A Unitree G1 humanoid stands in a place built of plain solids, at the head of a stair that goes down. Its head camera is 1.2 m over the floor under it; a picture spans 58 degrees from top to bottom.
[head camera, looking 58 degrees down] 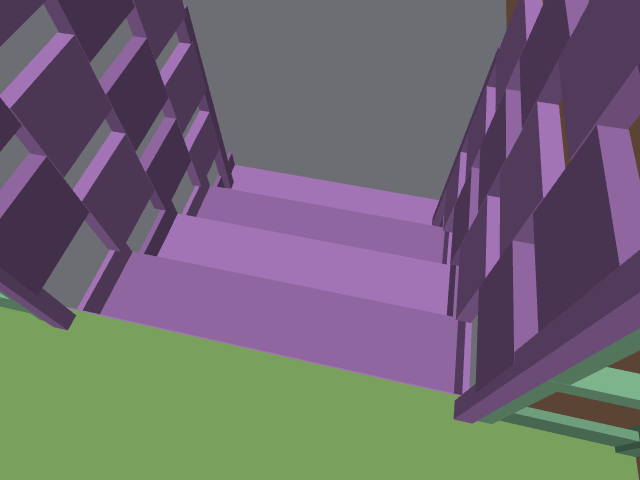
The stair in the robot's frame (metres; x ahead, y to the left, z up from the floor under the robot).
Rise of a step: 0.17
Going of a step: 0.30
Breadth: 1.22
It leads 13 degrees to the right of straight ahead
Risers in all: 5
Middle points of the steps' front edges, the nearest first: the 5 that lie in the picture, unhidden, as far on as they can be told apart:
0.39 0.18 0.00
0.68 0.11 -0.17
0.97 0.05 -0.34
1.27 -0.02 -0.51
1.56 -0.09 -0.68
